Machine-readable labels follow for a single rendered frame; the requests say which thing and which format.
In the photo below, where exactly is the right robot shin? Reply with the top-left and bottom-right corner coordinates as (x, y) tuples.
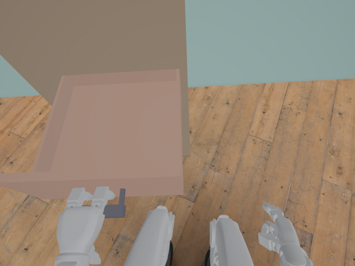
(210, 215), (239, 266)

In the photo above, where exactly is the robot right forearm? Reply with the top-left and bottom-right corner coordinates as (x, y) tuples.
(279, 244), (313, 266)

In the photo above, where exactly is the handle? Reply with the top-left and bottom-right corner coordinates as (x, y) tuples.
(71, 188), (126, 218)

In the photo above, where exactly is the robot right thigh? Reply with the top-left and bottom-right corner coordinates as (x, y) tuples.
(210, 218), (254, 266)

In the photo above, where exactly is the drawer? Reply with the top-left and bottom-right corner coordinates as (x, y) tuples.
(0, 69), (184, 200)

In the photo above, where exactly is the left robot hand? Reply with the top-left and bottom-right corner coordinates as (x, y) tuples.
(57, 186), (115, 264)

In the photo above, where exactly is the right robot hand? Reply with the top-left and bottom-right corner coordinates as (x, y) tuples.
(258, 202), (300, 254)

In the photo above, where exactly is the robot left forearm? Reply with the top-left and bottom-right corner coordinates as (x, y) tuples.
(54, 253), (90, 266)

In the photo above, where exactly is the cabinet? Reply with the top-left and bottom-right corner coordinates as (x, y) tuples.
(0, 0), (190, 157)

